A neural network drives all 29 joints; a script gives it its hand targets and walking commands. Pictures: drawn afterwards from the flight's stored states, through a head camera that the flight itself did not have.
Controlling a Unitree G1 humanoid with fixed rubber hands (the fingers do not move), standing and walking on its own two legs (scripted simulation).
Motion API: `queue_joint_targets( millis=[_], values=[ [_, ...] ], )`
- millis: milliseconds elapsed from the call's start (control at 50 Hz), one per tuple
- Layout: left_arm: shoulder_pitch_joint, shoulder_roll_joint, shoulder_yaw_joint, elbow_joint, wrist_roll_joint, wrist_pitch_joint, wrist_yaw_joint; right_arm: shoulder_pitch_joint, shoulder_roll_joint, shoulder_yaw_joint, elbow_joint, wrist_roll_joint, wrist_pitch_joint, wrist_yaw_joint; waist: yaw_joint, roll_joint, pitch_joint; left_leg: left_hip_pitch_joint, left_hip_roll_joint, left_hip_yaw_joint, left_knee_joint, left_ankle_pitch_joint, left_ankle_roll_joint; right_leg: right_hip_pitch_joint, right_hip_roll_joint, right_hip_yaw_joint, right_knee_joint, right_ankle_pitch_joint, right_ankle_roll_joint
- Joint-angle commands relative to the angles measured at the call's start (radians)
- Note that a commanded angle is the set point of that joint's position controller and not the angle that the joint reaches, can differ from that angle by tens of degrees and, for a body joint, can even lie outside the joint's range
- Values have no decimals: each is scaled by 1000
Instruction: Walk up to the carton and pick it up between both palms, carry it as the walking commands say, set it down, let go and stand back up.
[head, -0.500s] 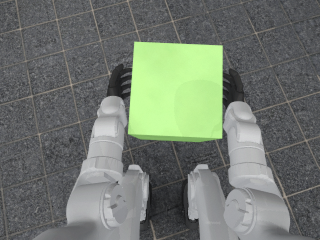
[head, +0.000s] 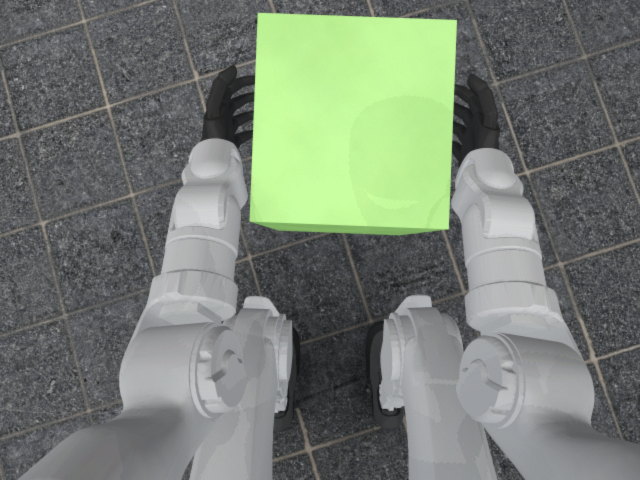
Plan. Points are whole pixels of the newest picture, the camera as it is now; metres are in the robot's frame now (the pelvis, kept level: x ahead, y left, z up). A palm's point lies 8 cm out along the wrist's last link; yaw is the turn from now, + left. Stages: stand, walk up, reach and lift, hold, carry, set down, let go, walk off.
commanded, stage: set down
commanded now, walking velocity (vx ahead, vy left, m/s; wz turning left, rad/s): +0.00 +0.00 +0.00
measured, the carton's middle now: (345, 151) +0.51 -0.01 -0.17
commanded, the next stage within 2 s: none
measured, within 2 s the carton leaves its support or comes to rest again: rests again in 1.58 s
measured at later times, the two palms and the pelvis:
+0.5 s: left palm (242, 146) +0.52 +0.13 -0.19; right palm (451, 154) +0.51 -0.16 -0.19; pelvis +0.00 +0.00 -0.06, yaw +0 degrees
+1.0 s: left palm (249, 146) +0.53 +0.13 -0.23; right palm (444, 153) +0.52 -0.16 -0.23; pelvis +0.00 +0.00 -0.09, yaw +0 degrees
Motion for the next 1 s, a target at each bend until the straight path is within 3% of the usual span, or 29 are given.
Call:
queue_joint_targets(
  millis=[0, 620, 740, 980],
  values=[
    [-584, -912, -475, 31, -102, -12, -219, -623, 896, 502, 8, 110, -14, 219, -13, -1, -1009, 503, -124, 3, -135, 227, -22, 569, 124, 3, -133, 260, 37],
    [-786, -788, -524, 62, -207, -57, -218, -818, 761, 544, 49, 218, -64, 240, -20, 8, -935, 431, -96, 8, 110, 289, -16, 449, 99, -14, 111, 303, 34],
    [-762, -817, -536, 80, -236, -72, -216, -807, 792, 553, 51, 244, -73, 246, -16, 13, -965, 454, -98, 9, 143, 359, -12, 455, 103, -19, 146, 370, 35],
    [-787, -783, -502, 117, -236, -85, -221, -836, 763, 521, 84, 236, -86, 245, -16, 7, -857, 386, -98, 8, 158, 310, -10, 397, 100, -12, 153, 321, 29]
  ],
)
